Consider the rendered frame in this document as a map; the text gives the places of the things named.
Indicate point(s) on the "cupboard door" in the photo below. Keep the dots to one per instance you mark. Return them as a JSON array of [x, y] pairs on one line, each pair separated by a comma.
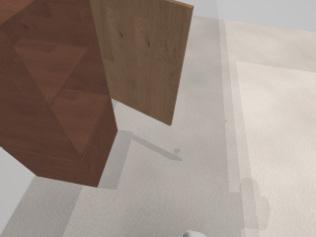
[[143, 45]]

